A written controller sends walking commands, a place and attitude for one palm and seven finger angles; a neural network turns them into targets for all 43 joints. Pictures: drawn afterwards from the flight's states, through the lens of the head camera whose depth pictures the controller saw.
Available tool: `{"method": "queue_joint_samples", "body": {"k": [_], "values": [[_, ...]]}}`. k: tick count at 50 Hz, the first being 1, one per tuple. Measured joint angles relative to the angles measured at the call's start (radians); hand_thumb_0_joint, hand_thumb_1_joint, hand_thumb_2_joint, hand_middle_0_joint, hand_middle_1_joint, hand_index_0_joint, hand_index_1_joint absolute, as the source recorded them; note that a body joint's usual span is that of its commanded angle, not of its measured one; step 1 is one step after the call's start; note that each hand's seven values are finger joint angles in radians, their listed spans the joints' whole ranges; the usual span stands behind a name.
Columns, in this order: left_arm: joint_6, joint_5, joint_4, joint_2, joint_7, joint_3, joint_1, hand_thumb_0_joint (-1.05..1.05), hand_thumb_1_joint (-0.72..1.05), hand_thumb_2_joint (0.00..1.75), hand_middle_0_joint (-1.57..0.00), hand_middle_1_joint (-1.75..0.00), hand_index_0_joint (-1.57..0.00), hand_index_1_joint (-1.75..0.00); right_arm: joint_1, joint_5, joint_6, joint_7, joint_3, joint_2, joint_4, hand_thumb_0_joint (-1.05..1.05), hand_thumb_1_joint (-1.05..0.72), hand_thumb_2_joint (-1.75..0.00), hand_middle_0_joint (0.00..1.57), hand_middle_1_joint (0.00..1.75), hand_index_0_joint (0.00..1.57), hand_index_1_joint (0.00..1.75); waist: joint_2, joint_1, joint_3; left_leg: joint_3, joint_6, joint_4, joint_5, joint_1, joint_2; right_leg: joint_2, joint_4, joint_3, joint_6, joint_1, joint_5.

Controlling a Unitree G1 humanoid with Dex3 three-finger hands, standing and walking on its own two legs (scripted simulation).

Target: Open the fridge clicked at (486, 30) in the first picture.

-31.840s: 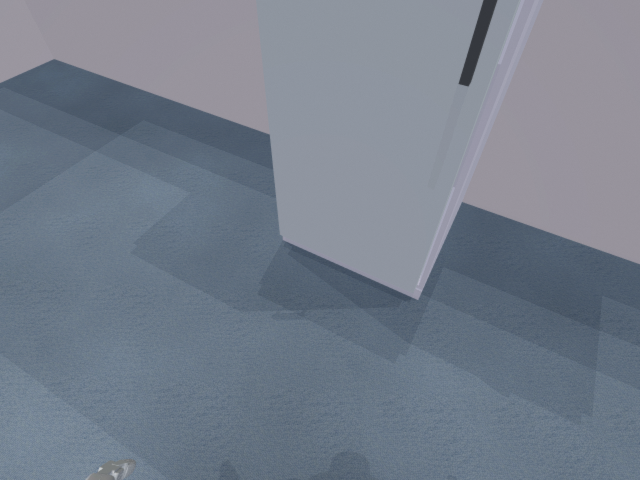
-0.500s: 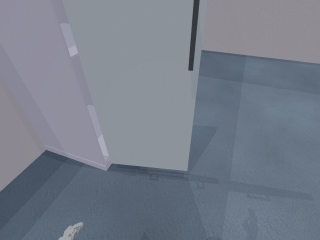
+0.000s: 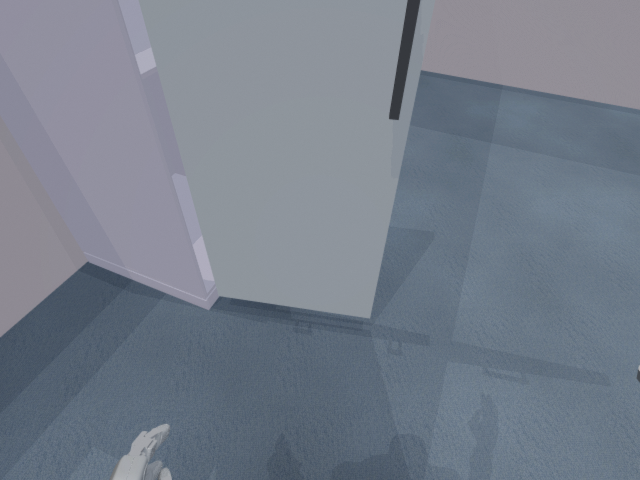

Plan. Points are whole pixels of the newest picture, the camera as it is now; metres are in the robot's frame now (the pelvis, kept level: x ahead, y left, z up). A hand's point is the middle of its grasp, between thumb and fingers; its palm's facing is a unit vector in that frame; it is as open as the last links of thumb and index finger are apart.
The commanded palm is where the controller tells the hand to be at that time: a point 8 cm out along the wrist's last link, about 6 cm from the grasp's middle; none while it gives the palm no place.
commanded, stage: stop stepping back and stand still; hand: right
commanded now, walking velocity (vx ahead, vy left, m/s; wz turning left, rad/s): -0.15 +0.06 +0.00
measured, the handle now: (405, 43) +0.77 -0.11 +0.24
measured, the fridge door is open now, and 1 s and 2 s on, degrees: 76 76 76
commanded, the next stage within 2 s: let the arm hang, fingers relaxed in 0.30 s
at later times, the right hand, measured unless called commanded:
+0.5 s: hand (581, 419) +0.20 -0.28 +0.03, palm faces +0.23 +0.85 -0.47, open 7.4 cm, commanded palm none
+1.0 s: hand out of the picture -0.05 -0.24 -0.17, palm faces +0.03 +0.97 -0.25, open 7.3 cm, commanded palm none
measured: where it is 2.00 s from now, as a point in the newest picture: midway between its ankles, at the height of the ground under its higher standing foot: outside the picture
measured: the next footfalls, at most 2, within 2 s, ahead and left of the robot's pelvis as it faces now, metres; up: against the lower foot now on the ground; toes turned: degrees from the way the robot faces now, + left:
right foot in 0.04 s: +0.09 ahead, -0.13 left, +0.00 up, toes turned -4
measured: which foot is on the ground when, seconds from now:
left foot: down 0.00-1.00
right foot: up 0.00-0.02, down 0.04-1.00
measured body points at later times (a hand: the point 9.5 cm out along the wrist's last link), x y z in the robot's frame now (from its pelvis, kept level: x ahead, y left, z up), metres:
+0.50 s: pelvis -0.01 -0.02 -0.01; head -0.01 +0.00 +0.44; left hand +0.16 +0.22 -0.11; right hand +0.19 -0.32 +0.06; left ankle -0.02 +0.09 -0.74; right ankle +0.05 -0.13 -0.74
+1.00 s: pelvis -0.01 -0.03 +0.00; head +0.01 -0.04 +0.45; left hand -0.03 +0.20 -0.15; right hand -0.05 -0.29 -0.15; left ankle -0.02 +0.09 -0.74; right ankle +0.05 -0.13 -0.74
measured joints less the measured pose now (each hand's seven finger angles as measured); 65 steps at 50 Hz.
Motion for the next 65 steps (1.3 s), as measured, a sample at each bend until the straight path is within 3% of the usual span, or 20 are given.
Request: {"method": "queue_joint_samples", "body": {"k": [2,7,11,20,22,25,28,32,34,37,46,54,65], "values": [[-0.011,0.0,-0.027,0.014,0.001,0.006,-0.013,0.02,0.9,0.9,-0.21,-0.3,-0.2,-0.3,0.003,0.002,0.002,0.001,0.011,0.004,-0.046,0.01,-0.89,-0.9,0.21,0.3,0.21,0.3,-0.016,-0.001,0.009,0.006,-0.01,0.03,-0.022,-0.005,-0.015,-0.01,-0.136,0.011,-0.009,0.07,0.082],[-0.006,-0.006,-0.07,-0.026,0.0,0.005,-0.081,0.02,0.9,0.9,-0.2,-0.3,-0.2,-0.3,0.008,0.005,-0.004,0.009,-0.013,-0.048,-0.108,0.01,-0.89,-0.9,0.22,0.3,0.21,0.3,0.03,0.0,0.027,-0.029,-0.033,0.047,-0.027,-0.02,-0.004,0.004,-0.153,-0.01,-0.017,0.077,0.043],[-0.021,-0.002,-0.113,-0.054,-0.013,-0.018,-0.107,0.01,0.9,0.9,-0.2,-0.3,-0.2,-0.3,0.014,0.012,-0.005,0.014,-0.043,-0.081,-0.122,0.01,-0.89,-0.9,0.22,0.3,0.21,0.3,0.022,0.002,0.032,-0.036,-0.031,-0.007,0.004,-0.022,-0.019,-0.006,-0.179,-0.008,-0.016,0.063,0.067],[0.011,-0.008,-0.1,-0.056,-0.013,-0.045,-0.084,0.01,0.9,0.9,-0.21,-0.3,-0.21,-0.3,0.071,0.032,0.042,0.019,-0.007,-0.042,-0.11,0.01,-0.89,-0.9,0.21,0.3,0.21,0.3,-0.021,-0.006,0.011,-0.026,-0.019,-0.074,0.048,-0.013,-0.045,-0.028,-0.193,0.005,-0.006,0.046,0.082],[0.002,-0.017,-0.042,-0.018,-0.052,-0.03,-0.085,0.01,0.9,0.9,-0.21,-0.3,-0.2,-0.3,0.003,0.001,0.044,0.058,0.064,-0.046,0.035,0.01,-0.89,-0.9,0.21,0.3,0.21,0.3,-0.044,-0.012,-0.007,-0.012,-0.02,-0.038,0.033,-0.037,-0.038,-0.021,-0.156,0.02,-0.009,0.015,0.075],[0.076,-0.013,0.047,0.05,-0.084,-0.014,-0.117,0.01,0.9,0.9,-0.21,-0.3,-0.21,-0.3,-0.137,-0.027,0.157,0.124,0.206,-0.017,0.403,0.0,-0.9,-0.9,0.2,0.3,0.2,0.3,-0.085,-0.012,-0.032,-0.002,-0.025,0.057,-0.011,-0.089,-0.019,-0.006,-0.091,0.028,-0.021,-0.03,0.051],[0.136,-0.001,0.097,0.071,-0.085,-0.005,-0.131,0.01,0.9,0.9,-0.21,-0.3,-0.2,-0.3,-0.213,-0.041,0.252,0.154,0.306,0.046,0.749,0.0,-0.9,-0.9,0.2,0.3,0.2,0.3,-0.09,0.021,-0.024,0.002,-0.027,0.117,-0.038,-0.115,-0.004,0.007,-0.057,0.03,-0.025,-0.047,0.041],[0.176,0.015,0.151,0.046,-0.082,0.001,-0.089,0.01,0.9,0.9,-0.2,-0.3,-0.2,-0.3,-0.219,-0.046,0.293,0.167,0.394,0.137,1.059,0.01,-0.91,-0.9,0.2,0.3,0.2,0.3,-0.039,0.057,0.015,0.011,-0.021,0.129,-0.046,-0.103,0.001,0.012,-0.05,0.039,-0.022,-0.038,0.042],[0.188,0.017,0.194,0.025,-0.079,0.0,-0.057,0.01,0.9,0.9,-0.2,-0.3,-0.2,-0.3,-0.207,-0.042,0.294,0.165,0.413,0.176,1.165,0.01,-0.92,-0.9,0.2,0.3,0.2,0.3,-0.007,0.062,0.039,0.015,-0.021,0.117,-0.042,-0.09,-0.003,0.01,-0.054,0.043,-0.021,-0.029,0.043],[0.195,0.019,0.265,-0.015,-0.074,-0.005,0.0,0.01,0.9,0.9,-0.2,-0.3,-0.2,-0.3,-0.201,-0.035,0.278,0.145,0.376,0.16,1.261,-0.01,-1.0,-0.89,0.21,0.3,0.21,0.3,0.022,0.049,0.063,0.028,-0.021,0.068,-0.016,-0.07,-0.014,0.003,-0.08,0.057,-0.019,-0.022,0.058],[0.187,0.006,0.393,-0.061,-0.066,0.001,0.064,0.01,0.9,0.9,-0.2,-0.3,-0.2,-0.3,-0.146,-0.032,0.244,0.155,0.371,0.127,1.434,0.0,-0.95,-0.89,0.21,0.3,0.2,0.3,-0.017,0.023,0.083,0.021,-0.033,-0.063,0.053,-0.016,-0.012,0.011,-0.188,0.048,-0.032,0.025,0.109],[0.167,0.001,0.413,-0.049,-0.067,0.011,-0.006,0.01,0.9,0.9,-0.21,-0.3,-0.2,-0.3,-0.168,-0.035,0.231,0.151,0.371,0.118,1.493,0.0,-0.92,-0.9,0.2,0.3,0.2,0.3,-0.044,0.02,0.063,-0.002,-0.049,-0.085,0.061,0.016,0.006,0.028,-0.231,0.022,-0.048,0.073,0.119],[0.147,0.002,0.408,0.015,-0.075,0.016,-0.131,0.01,0.9,0.9,-0.2,-0.3,-0.2,-0.3,-0.274,-0.04,0.209,0.158,0.38,0.102,1.477,0.0,-0.91,-0.9,0.2,0.3,0.2,0.3,-0.033,0.013,0.031,-0.02,-0.064,-0.124,0.076,0.047,0.025,0.048,-0.301,0.002,-0.059,0.124,0.144]]}}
